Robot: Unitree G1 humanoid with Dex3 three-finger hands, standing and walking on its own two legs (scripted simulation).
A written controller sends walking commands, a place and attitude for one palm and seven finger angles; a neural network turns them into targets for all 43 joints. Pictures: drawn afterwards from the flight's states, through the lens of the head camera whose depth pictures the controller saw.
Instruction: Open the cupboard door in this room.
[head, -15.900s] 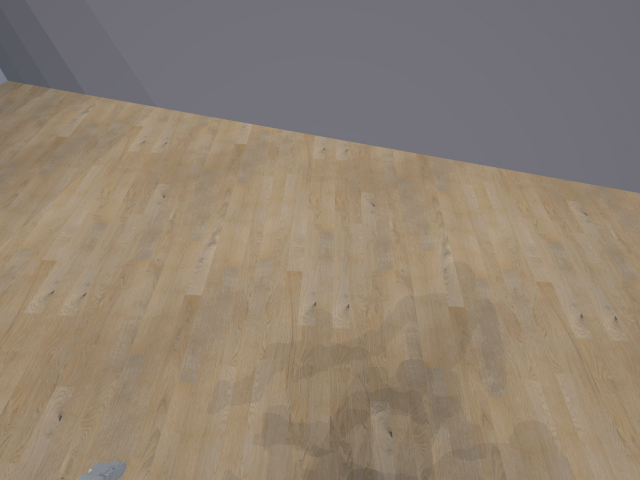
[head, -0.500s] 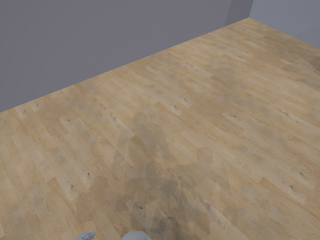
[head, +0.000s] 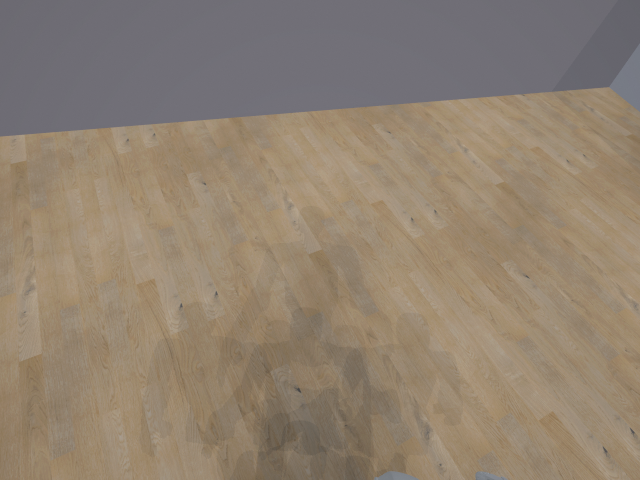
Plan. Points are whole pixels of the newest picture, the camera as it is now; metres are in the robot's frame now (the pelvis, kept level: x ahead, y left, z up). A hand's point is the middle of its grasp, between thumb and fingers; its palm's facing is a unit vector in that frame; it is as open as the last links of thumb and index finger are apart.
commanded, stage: turn or walk to find it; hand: left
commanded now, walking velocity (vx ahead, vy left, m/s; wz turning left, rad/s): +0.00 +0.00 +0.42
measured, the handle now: out of the picture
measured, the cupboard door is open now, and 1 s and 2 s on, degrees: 0 0 0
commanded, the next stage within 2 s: stand and wait in 1.70 s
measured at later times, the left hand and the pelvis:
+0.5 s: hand out of the picture +0.03 +0.15 -0.15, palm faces +0.21 -0.94 -0.27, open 7.4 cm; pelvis -0.02 -0.05 +0.00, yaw +13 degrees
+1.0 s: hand out of the picture -0.09 +0.22 -0.17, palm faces +0.45 -0.86 -0.25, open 7.4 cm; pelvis -0.05 +0.00 +0.01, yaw +25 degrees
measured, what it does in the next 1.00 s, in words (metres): steps on the spot, turning left: right foot, then left foot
